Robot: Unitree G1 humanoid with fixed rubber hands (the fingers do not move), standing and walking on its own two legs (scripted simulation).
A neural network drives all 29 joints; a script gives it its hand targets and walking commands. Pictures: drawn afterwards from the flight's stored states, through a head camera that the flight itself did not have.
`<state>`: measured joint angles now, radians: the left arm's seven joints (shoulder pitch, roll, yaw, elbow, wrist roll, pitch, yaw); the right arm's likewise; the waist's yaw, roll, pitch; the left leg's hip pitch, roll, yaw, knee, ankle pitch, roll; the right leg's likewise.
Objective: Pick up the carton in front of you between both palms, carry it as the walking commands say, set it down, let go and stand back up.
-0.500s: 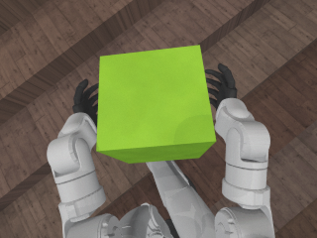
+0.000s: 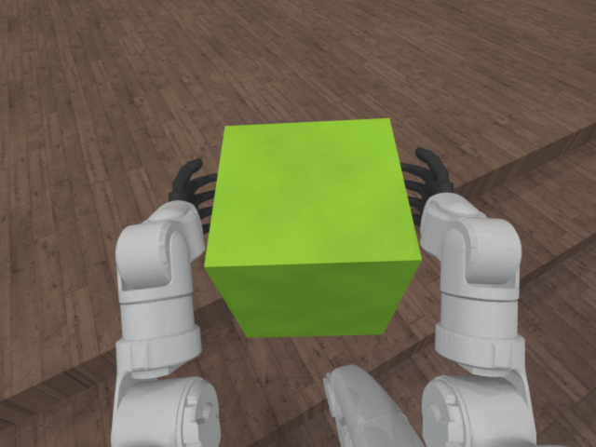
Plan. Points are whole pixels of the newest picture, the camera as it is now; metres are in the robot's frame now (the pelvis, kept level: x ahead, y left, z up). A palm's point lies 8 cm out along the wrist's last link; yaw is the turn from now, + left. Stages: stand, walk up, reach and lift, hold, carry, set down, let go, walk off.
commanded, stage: carry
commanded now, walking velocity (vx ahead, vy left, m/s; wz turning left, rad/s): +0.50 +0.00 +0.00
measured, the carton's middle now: (310, 239) +0.36 -0.04 +0.08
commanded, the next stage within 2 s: none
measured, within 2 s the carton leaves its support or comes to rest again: neither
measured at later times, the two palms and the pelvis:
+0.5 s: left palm out of the picture +1.06 +0.28 +0.45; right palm out of the picture +1.05 -0.02 +0.43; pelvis +0.65 +0.12 +0.26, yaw +15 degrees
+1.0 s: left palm out of the picture +1.61 +0.33 +0.59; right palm out of the picture +1.67 +0.03 +0.59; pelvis +1.29 +0.11 +0.39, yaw +15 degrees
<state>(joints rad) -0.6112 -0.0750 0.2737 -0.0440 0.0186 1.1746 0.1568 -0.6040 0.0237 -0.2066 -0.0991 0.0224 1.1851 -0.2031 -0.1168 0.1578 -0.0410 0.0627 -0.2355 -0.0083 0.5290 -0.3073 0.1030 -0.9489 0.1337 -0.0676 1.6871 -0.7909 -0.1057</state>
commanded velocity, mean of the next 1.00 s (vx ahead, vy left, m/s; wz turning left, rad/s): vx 0.50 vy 0.00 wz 0.00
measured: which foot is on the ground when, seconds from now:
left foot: down 0.00-0.02, up 0.04-0.20, down 0.22-0.46, up 0.48-0.80, down 0.82-1.00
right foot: up 0.00-0.02, down 0.04-0.24, up 0.26-0.48, down 0.50-0.76, up 0.78-1.00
